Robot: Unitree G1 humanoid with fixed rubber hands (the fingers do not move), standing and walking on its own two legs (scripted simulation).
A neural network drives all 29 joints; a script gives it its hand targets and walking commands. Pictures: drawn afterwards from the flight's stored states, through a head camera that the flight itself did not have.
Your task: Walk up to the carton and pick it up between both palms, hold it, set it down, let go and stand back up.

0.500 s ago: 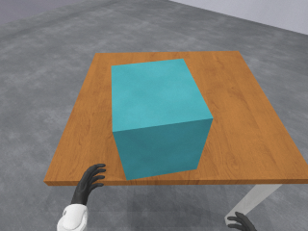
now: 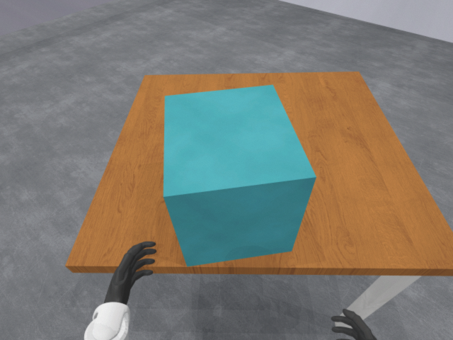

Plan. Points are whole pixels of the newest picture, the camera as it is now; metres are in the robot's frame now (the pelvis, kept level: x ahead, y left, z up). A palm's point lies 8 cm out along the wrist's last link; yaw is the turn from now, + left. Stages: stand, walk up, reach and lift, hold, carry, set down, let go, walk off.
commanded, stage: stand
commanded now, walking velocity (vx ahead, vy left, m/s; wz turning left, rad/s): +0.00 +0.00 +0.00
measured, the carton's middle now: (230, 175) +0.43 +0.02 +0.05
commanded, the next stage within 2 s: none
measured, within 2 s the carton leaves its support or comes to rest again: neither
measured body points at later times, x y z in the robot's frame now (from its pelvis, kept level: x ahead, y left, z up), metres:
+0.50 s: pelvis +0.01 -0.01 +0.00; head +0.01 -0.02 +0.45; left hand +0.24 +0.20 -0.01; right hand +0.16 -0.24 -0.11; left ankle -0.01 +0.11 -0.73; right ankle -0.04 -0.08 -0.73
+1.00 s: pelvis +0.00 -0.03 +0.00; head +0.01 -0.03 +0.45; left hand +0.24 +0.20 +0.00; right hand +0.15 -0.25 -0.11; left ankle -0.01 +0.11 -0.73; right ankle -0.04 -0.08 -0.73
